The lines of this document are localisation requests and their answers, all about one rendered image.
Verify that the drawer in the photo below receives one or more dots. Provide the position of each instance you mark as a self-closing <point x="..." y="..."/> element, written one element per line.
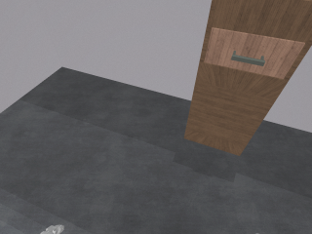
<point x="279" y="54"/>

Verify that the left robot hand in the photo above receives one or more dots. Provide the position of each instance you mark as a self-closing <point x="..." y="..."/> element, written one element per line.
<point x="57" y="229"/>

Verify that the handle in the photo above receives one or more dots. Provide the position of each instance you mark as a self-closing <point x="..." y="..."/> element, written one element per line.
<point x="254" y="61"/>

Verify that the cabinet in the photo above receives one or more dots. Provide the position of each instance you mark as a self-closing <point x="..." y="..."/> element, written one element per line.
<point x="229" y="104"/>

